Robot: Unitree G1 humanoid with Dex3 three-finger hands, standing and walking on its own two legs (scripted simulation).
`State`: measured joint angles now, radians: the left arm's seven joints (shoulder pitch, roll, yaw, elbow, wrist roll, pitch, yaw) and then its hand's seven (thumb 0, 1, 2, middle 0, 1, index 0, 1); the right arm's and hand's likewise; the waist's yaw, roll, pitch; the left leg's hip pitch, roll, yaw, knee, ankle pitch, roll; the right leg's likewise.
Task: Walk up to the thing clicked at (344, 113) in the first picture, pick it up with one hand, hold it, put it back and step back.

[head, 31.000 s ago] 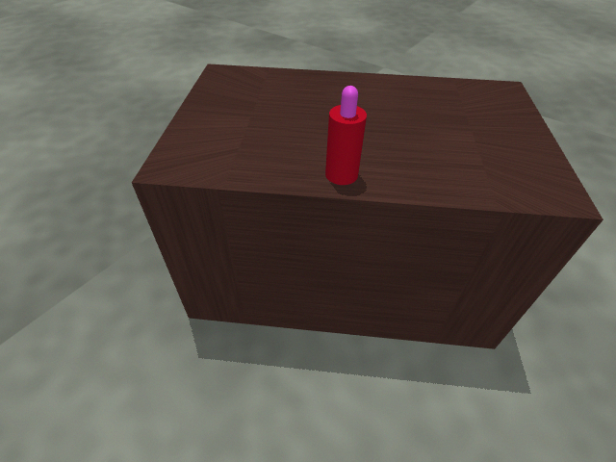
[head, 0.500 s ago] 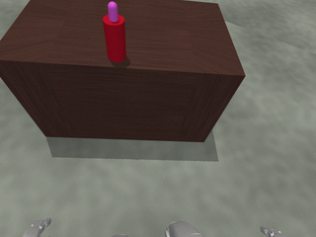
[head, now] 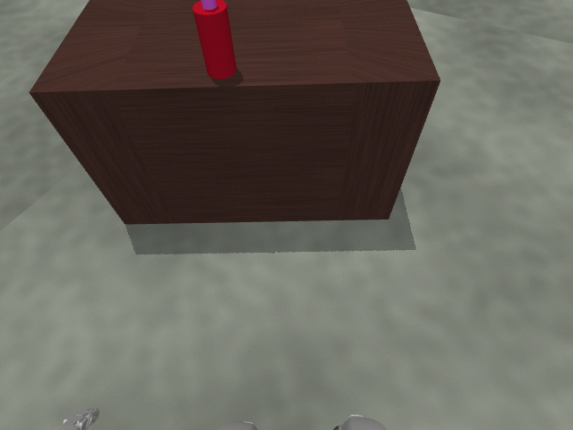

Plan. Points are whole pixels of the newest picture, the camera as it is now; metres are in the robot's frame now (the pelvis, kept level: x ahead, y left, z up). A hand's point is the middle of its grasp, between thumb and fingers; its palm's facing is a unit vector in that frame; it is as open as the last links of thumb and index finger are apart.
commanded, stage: step back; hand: left
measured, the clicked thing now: (213, 28) +1.01 +0.19 +0.01
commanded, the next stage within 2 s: stand in 1.18 s
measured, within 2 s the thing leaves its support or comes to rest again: neither
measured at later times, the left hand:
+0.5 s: hand out of the picture -0.02 +0.25 -0.15, palm faces +0.01 -0.94 -0.35, open 7.4 cm
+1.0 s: hand out of the picture +0.06 +0.25 -0.15, palm faces +0.01 -0.93 -0.36, open 7.4 cm
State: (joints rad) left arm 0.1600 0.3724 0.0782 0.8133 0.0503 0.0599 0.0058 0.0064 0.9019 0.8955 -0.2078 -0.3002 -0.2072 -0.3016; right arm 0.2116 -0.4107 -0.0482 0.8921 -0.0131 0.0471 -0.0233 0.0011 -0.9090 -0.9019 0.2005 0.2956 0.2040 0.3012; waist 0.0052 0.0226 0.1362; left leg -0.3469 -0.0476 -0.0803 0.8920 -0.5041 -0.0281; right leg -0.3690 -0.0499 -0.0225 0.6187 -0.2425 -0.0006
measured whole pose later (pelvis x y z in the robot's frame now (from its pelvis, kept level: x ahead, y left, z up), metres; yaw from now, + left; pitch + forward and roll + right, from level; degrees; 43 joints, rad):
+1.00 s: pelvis -0.04 -0.01 +0.00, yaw +0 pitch -2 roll +0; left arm 0.11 0.37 0.04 1.03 0.01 -0.02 0.00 0.00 0.91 0.90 -0.20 -0.30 -0.20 -0.30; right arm 0.11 -0.34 -0.05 1.04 -0.02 -0.01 0.01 0.00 -0.91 -0.90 0.20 0.30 0.21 0.30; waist 0.00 -0.01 0.06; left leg -0.24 0.02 -0.01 0.60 -0.33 -0.01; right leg -0.14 -0.01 0.02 0.55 -0.38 0.02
